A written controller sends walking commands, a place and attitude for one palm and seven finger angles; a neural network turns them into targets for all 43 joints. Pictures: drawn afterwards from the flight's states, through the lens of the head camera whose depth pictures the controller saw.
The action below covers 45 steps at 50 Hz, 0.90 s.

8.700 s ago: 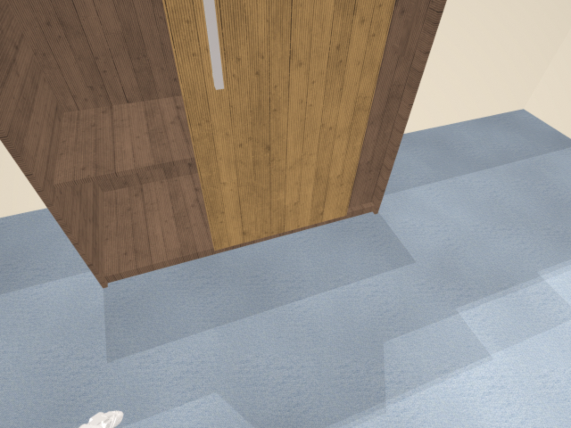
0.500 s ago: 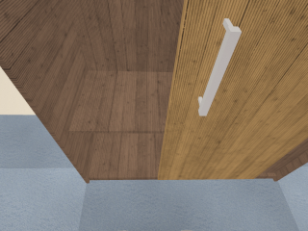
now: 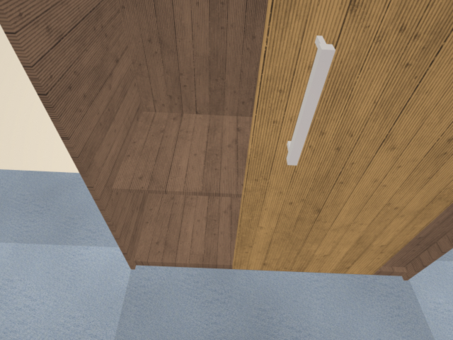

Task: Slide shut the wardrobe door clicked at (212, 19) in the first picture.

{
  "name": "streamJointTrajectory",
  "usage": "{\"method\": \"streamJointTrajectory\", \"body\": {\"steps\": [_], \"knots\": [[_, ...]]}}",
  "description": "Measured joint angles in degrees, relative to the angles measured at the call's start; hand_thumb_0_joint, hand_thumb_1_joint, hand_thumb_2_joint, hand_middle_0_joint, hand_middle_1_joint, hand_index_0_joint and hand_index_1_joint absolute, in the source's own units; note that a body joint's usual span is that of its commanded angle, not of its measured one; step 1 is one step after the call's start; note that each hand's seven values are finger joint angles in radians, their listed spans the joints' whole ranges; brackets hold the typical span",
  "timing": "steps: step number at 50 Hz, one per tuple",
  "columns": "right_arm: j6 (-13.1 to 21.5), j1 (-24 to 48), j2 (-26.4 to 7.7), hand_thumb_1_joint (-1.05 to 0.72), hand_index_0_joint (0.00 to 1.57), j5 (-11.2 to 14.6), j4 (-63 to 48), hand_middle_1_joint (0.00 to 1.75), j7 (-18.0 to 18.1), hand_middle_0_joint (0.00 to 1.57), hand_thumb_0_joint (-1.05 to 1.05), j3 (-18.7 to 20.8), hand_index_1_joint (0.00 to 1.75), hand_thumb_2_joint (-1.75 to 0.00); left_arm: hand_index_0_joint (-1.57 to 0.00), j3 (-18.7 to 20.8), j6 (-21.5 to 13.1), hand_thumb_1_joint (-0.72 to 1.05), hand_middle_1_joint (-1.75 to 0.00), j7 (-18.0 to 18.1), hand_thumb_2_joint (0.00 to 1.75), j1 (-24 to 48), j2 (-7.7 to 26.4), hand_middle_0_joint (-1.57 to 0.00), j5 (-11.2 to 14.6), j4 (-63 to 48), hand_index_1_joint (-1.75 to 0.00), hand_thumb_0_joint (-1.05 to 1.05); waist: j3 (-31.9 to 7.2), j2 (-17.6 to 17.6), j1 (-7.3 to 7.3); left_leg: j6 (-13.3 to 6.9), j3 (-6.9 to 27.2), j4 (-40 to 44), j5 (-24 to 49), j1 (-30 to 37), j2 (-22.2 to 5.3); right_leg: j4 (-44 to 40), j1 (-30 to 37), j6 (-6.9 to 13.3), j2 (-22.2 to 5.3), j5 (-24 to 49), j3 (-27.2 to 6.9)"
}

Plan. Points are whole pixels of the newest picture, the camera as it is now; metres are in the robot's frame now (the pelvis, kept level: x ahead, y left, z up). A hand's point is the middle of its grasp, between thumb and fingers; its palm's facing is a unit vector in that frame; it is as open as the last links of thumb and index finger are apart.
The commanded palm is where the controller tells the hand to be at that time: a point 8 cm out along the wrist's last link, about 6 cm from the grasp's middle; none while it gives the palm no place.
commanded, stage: come to a stop and stand still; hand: right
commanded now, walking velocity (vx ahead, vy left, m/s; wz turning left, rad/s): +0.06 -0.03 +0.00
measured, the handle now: (304, 108) +0.52 -0.11 +0.16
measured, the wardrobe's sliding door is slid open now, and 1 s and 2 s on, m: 0.44 0.44 0.44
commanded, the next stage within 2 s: look again from close up in 0.50 s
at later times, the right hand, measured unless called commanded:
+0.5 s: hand out of the picture -0.02 -0.10 -0.18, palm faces +0.07 +0.99 -0.09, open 7.4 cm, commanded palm none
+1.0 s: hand out of the picture +0.03 -0.19 -0.18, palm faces +0.04 +0.98 -0.22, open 7.4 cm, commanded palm none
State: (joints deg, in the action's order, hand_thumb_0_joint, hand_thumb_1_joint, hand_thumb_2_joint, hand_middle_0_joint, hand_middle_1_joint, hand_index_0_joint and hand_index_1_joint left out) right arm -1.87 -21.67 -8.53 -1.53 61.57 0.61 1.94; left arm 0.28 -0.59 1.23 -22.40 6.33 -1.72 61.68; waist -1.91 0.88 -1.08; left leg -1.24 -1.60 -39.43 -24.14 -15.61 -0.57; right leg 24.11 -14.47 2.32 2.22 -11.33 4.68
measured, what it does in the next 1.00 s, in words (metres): steps on the spot: left foot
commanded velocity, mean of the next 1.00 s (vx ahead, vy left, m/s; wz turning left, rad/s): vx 0.00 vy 0.00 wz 0.00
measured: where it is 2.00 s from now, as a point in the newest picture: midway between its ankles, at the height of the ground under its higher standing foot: outside the picture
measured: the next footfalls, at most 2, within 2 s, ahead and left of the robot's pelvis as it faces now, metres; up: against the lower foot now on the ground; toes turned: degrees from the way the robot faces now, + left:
left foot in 0.04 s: +0.00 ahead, +0.09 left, +0.00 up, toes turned +1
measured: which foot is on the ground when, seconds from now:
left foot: up 0.00-0.02, down 0.04-1.00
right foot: down 0.00-1.00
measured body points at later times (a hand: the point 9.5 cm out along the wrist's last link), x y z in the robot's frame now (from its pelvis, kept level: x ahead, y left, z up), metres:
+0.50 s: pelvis +0.02 +0.02 +0.00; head +0.02 +0.01 +0.45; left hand +0.01 +0.24 -0.15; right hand -0.02 -0.16 -0.17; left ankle -0.04 +0.09 -0.74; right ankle +0.03 -0.10 -0.74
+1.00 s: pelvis +0.00 -0.01 +0.00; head +0.00 -0.01 +0.45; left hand +0.03 +0.22 -0.16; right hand +0.03 -0.24 -0.16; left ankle -0.04 +0.09 -0.74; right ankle +0.03 -0.10 -0.74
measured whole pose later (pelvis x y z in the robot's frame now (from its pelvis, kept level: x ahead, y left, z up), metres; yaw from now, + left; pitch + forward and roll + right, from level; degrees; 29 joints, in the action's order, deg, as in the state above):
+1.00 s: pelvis +0.00 -0.01 +0.00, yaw -1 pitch -2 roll +0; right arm 0.5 -16.5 -9.8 -0.6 58.6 3.2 -0.9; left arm -0.1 -0.1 1.5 -15.2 9.6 -0.9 60.4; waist 0.8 0.1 -0.3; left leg -1.9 -2.9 -28.7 -20.2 -7.1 1.4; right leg 30.9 -14.9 2.8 0.8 -14.6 3.7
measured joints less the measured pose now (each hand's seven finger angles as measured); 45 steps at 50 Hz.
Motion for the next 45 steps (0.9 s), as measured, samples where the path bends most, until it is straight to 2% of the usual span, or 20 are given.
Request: {"method": "streamJointTrajectory", "body": {"steps": [2,4,7,10,14,17,20,30,32,37,45], "knots": [[0.91,0.17,0.62,-0.91,0.20,0.21,0.51,0.30,0.39,0.19,0.00,-0.37,0.29,-0.89,-0.21,0.07,0.10,0.90,-0.30,-0.04,0.90,-0.25,0.24,-0.20,0.52,0.82,-0.30,0.00,0.59,-0.58,-0.09,-0.62,0.27,9.41,3.48,3.97,0.44,2.87,-1.44,-0.75,-0.44,-1.24,0.03],[1.56,0.53,1.62,-0.91,0.20,0.38,1.15,0.30,0.80,0.19,0.00,-1.00,0.29,-0.89,-0.20,0.07,0.70,0.90,-0.30,-0.02,0.90,-0.31,0.73,-0.20,0.94,2.30,-0.30,0.00,1.21,-2.41,-0.10,-1.96,-0.89,10.96,4.68,5.63,2.02,6.22,-2.01,-0.88,-1.79,-6.12,-1.19],[2.89,0.16,2.24,-0.91,0.20,0.67,1.47,0.30,1.29,0.19,0.00,-1.45,0.29,-0.89,-0.20,-0.22,1.43,0.91,-0.30,-0.10,0.90,-0.02,0.60,-0.20,0.88,3.86,-0.30,0.00,1.13,-1.97,0.32,-3.11,-1.79,13.95,5.83,8.08,2.90,11.69,-3.43,-1.20,-2.59,-10.27,-1.67],[3.46,0.18,3.00,-0.91,0.20,0.89,2.09,0.30,1.45,0.20,0.00,-1.95,0.29,-0.89,-0.20,-0.45,1.23,0.91,-0.30,0.23,0.90,1.53,0.47,-0.20,1.14,4.35,-0.30,0.00,1.79,-1.12,0.79,-3.70,-1.84,15.69,6.58,9.69,3.92,12.42,-3.32,-1.62,-3.59,-9.17,-1.93],[3.39,0.51,4.22,-0.91,0.20,1.13,3.37,0.30,1.26,0.20,0.00,-2.61,0.29,-0.89,-0.20,-0.65,0.45,0.91,-0.30,0.88,0.90,3.75,0.36,-0.20,1.26,4.33,-0.30,0.00,2.47,-1.16,0.69,-3.88,-2.49,14.55,5.42,10.25,5.66,6.15,-0.28,-2.02,-4.66,-2.15,-2.77],[2.90,1.01,4.31,-0.91,0.20,1.14,4.18,0.30,1.39,0.20,0.00,-2.73,0.29,-0.89,-0.20,-1.13,0.14,0.92,-0.30,1.68,0.90,5.13,-0.50,-0.19,0.97,4.71,-0.30,0.01,2.53,0.97,1.20,-3.76,-1.95,14.72,5.06,11.12,5.06,5.07,1.16,-2.76,-4.14,-2.70,-2.18],[2.74,1.44,4.64,-0.91,0.20,1.15,4.29,0.30,1.38,0.20,0.00,-2.87,0.29,-0.89,-0.20,-1.16,-0.10,0.93,-0.30,1.99,0.90,5.57,-0.04,-0.20,1.21,4.74,-0.30,0.02,2.48,1.48,1.74,-3.44,-1.50,15.88,5.60,11.80,4.82,3.64,2.11,-2.73,-3.92,-2.65,-1.72],[2.83,2.35,3.02,-0.91,0.20,1.08,3.97,0.30,1.61,0.20,0.00,-2.56,0.29,-0.89,-0.20,-1.21,0.07,0.93,-0.30,1.86,0.90,5.90,0.80,-0.20,1.31,3.92,-0.30,0.02,3.28,0.28,1.40,-3.15,-1.35,17.79,6.60,12.47,4.01,0.14,3.49,-2.38,-3.02,-0.76,-1.47],[3.19,2.21,2.30,-0.91,0.20,0.99,2.78,0.30,1.53,0.20,0.00,-3.48,0.29,-0.89,-0.20,-1.03,0.75,0.93,-0.30,1.25,0.90,5.35,1.41,-0.20,1.06,1.85,-0.30,0.02,3.42,-0.96,0.79,-3.00,-2.06,17.17,6.43,11.25,4.18,1.92,1.47,-2.30,-3.16,-1.19,-2.15],[3.74,2.80,1.33,-0.91,0.20,0.88,1.01,0.30,2.23,0.20,0.00,-2.97,0.29,-0.89,-0.20,0.06,0.30,0.93,-0.30,0.93,0.90,5.25,3.25,-0.20,0.67,-1.14,-0.30,0.01,3.77,-4.60,0.04,-2.59,-2.71,13.83,5.18,7.97,4.34,7.03,-2.78,-1.76,-3.43,-3.40,-2.76],[2.66,4.15,-1.43,-0.91,0.20,1.06,-1.91,0.30,2.92,0.20,0.00,-2.31,0.29,-0.89,-0.20,-0.20,0.51,0.93,-0.30,0.68,0.90,6.06,3.19,-0.20,0.77,-1.45,-0.30,0.01,3.06,-2.05,0.56,-1.44,-1.71,10.30,3.28,8.17,2.54,7.55,-1.04,-0.40,-1.91,-3.97,-1.43]]}}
